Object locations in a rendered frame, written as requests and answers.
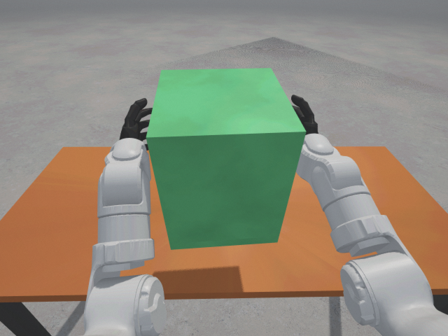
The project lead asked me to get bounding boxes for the robot left upper arm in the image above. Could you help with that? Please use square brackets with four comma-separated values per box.
[81, 274, 167, 336]

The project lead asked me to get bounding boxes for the robot right forearm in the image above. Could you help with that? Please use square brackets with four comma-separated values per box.
[296, 134, 433, 301]

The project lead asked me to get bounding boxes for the table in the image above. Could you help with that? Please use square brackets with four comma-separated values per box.
[0, 146, 448, 336]

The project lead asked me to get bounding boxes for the left robot hand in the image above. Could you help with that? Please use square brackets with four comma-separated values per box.
[120, 98, 153, 151]

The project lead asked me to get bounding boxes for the carton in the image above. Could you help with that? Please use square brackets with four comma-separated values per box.
[146, 68, 306, 250]

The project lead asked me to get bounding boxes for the right robot hand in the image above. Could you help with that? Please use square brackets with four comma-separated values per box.
[291, 94, 318, 135]

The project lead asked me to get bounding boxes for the robot left forearm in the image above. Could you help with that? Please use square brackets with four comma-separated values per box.
[83, 138, 155, 329]

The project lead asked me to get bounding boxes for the robot right upper arm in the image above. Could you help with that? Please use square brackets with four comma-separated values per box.
[340, 250, 448, 336]

